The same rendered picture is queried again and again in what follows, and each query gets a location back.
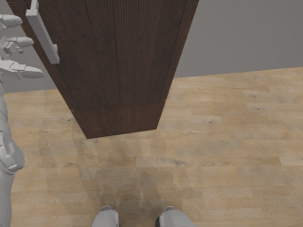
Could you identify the robot right shin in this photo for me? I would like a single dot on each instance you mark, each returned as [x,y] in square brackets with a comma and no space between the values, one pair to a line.
[169,208]

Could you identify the left robot upper arm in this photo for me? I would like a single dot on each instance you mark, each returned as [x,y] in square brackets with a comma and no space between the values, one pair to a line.
[12,159]

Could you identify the robot right thigh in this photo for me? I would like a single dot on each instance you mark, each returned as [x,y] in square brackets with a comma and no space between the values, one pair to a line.
[175,218]

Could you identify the robot left hand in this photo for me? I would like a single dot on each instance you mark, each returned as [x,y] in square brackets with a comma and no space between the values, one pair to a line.
[11,68]

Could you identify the left robot forearm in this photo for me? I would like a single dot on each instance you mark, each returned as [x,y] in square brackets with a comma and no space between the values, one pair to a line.
[4,127]

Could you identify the cupboard door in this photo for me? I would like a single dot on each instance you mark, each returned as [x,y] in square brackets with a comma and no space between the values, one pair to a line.
[112,52]

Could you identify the handle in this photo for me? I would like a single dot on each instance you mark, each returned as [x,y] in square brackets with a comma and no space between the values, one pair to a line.
[38,26]

